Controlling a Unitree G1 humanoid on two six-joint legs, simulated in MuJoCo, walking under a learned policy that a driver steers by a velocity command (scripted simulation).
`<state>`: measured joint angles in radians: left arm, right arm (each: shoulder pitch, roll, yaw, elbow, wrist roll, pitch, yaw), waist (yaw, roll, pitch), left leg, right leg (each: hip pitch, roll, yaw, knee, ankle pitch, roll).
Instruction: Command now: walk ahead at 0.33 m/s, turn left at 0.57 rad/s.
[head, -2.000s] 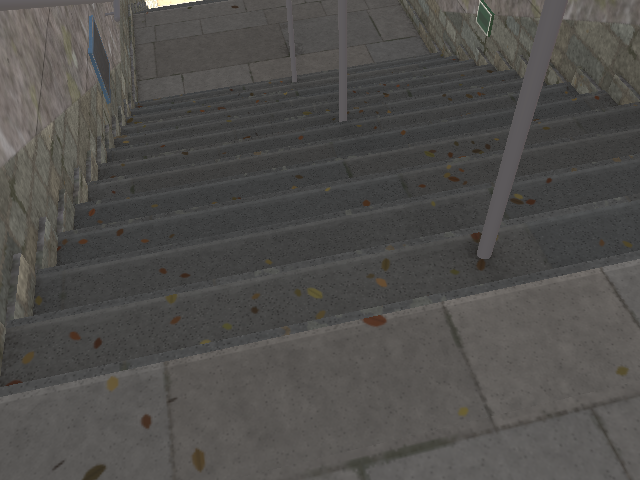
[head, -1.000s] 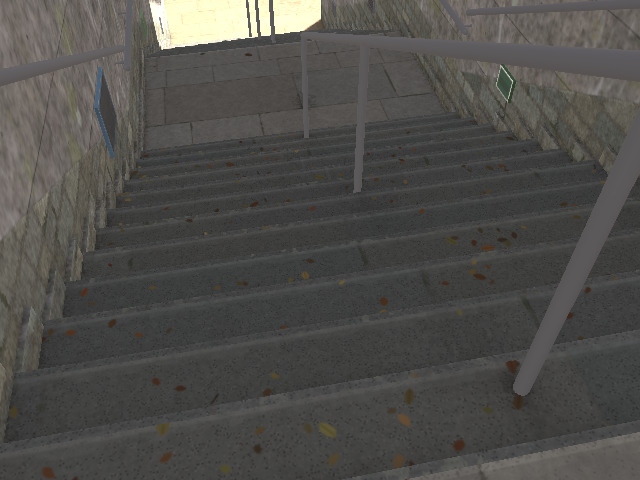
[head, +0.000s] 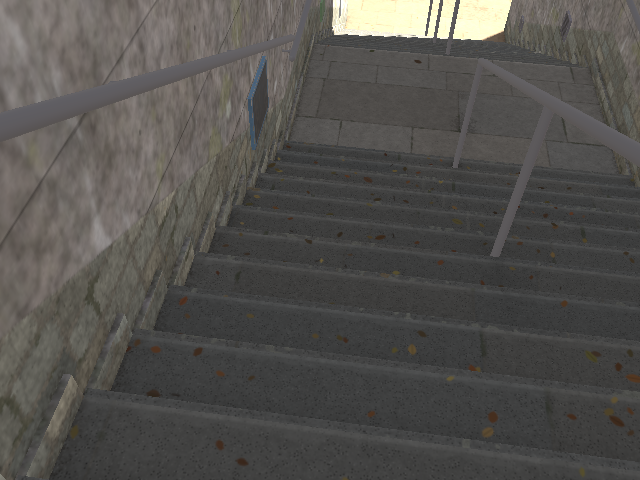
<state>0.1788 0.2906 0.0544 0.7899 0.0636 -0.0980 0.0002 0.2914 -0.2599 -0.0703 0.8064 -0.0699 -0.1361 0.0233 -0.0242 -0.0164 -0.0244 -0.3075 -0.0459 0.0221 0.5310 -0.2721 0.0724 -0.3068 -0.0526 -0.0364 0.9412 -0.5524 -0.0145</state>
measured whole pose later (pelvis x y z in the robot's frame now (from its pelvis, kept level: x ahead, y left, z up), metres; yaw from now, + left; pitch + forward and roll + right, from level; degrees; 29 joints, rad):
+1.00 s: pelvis +0.23 +0.02 -0.15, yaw +15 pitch +2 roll +1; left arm 0.47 0.27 0.03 0.87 0.02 -0.02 0.01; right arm 0.16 -0.22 0.05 0.61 0.00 0.00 -0.03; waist 0.08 -0.05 -0.08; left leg -0.69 0.05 0.10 1.53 -0.70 0.07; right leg -0.31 -0.07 -0.05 0.55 -0.29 -0.03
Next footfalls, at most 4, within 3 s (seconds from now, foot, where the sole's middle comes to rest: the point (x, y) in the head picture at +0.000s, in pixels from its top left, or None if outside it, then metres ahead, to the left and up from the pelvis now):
0.44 right None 0.30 -0.10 -0.93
0.70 left None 0.20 0.12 -0.77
1.28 right None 0.41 0.03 -0.93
1.58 left None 0.42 0.23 -0.93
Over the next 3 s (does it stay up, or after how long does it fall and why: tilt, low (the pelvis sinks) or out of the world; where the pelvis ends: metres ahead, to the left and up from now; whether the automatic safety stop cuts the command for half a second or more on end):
stays up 0.44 0.04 -0.20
